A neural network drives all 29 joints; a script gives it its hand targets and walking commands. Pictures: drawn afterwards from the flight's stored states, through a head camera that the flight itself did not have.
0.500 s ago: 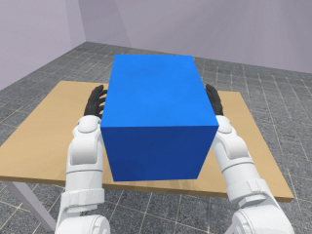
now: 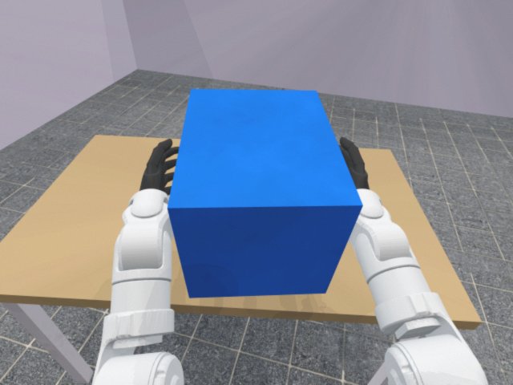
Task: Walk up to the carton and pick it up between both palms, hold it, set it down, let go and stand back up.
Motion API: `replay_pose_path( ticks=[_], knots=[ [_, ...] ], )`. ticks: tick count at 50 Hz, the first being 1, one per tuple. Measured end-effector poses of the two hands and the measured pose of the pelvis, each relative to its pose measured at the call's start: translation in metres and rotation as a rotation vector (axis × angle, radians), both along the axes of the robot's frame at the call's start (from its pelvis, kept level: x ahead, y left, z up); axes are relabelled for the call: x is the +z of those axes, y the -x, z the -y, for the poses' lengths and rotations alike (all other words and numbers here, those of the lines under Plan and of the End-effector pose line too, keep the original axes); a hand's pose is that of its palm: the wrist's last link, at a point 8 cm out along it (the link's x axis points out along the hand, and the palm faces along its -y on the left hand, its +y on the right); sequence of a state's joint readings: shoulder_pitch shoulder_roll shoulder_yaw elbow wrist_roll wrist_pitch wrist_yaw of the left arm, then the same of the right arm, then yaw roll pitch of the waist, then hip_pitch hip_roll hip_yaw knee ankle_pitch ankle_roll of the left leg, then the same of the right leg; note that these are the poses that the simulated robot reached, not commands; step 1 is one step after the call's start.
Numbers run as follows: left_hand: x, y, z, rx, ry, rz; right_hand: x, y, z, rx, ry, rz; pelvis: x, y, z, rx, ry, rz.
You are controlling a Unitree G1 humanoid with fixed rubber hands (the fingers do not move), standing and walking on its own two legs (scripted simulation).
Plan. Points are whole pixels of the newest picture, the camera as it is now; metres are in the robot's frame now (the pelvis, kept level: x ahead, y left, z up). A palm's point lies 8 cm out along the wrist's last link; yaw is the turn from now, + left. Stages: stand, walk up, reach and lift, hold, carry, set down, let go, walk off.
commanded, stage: hold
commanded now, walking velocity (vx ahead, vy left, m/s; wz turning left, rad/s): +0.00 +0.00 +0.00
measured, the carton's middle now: (256, 188) +0.38 +0.00 +0.17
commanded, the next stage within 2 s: none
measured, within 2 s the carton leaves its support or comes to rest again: neither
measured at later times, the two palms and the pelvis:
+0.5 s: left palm (154, 191) +0.36 +0.15 +0.18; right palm (352, 188) +0.36 -0.15 +0.18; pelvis +0.00 +0.00 +0.00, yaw +0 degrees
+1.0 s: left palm (152, 192) +0.36 +0.15 +0.18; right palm (349, 187) +0.36 -0.15 +0.18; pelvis +0.00 +0.00 +0.00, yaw +0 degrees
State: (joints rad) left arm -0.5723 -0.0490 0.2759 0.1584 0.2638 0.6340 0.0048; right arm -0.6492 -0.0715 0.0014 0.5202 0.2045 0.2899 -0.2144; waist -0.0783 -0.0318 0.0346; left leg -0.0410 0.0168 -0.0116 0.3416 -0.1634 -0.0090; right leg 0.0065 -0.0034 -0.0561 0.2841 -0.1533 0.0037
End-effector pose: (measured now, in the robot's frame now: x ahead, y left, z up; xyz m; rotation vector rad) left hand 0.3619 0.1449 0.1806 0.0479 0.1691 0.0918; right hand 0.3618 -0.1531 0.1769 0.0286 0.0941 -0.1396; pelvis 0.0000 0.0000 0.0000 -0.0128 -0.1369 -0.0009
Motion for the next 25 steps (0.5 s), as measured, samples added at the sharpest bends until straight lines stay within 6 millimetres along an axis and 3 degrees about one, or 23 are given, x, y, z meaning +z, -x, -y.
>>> replay_pose_path(
  ticks=[25],
  knots=[
    [0.0015,0.0019,-0.0018,0.003,0.002,0.0,0.0026,0.001,-0.0017,0.0,-0.004,0.001,-0.0001,0.0018,-0.0011,0.004,0.001,0.001]
  ],
)
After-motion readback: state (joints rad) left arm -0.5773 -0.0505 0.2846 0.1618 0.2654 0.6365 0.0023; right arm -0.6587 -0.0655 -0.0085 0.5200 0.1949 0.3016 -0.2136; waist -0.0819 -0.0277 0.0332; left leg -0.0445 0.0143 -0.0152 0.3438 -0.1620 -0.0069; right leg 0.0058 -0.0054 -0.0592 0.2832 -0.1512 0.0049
